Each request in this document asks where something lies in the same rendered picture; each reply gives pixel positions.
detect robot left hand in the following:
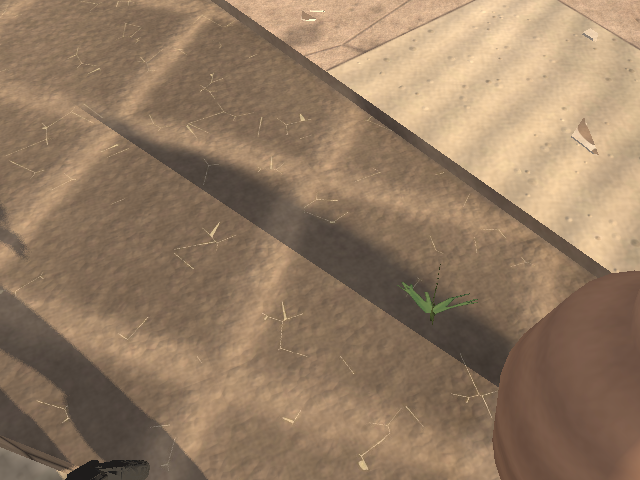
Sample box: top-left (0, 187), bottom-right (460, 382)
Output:
top-left (65, 460), bottom-right (150, 480)

